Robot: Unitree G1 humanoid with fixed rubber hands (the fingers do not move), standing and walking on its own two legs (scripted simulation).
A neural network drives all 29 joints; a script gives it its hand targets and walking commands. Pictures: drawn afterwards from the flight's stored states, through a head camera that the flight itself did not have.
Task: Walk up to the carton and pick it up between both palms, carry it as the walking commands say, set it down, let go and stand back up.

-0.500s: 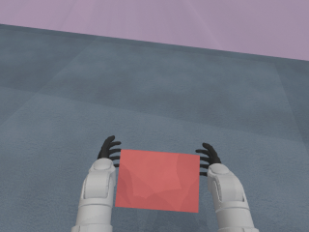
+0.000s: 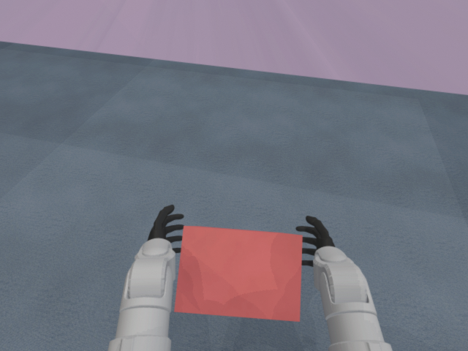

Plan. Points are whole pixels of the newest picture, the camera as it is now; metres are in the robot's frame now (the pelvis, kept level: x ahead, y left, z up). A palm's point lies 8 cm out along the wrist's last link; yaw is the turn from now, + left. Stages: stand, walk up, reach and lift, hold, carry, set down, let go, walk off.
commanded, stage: carry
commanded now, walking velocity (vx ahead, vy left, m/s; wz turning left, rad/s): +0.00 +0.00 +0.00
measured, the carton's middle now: (238, 263) +0.31 +0.00 -0.07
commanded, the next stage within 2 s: none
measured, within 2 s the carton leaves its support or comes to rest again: neither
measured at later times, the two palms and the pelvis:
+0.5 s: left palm (153, 264) +0.26 +0.14 +0.05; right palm (328, 270) +0.25 -0.15 +0.03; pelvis -0.03 +0.00 +0.00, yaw +1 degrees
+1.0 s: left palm (144, 275) +0.24 +0.15 +0.05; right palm (324, 282) +0.23 -0.13 +0.03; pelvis -0.06 +0.01 +0.00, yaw +1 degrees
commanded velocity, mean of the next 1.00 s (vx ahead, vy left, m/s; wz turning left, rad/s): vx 0.00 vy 0.00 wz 0.00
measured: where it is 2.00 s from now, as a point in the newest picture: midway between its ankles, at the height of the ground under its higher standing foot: outside the picture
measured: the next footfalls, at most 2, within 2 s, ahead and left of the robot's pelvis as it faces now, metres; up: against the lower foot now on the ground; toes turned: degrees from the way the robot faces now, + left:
none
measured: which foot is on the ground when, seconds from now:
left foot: down 0.00-1.00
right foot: down 0.00-1.00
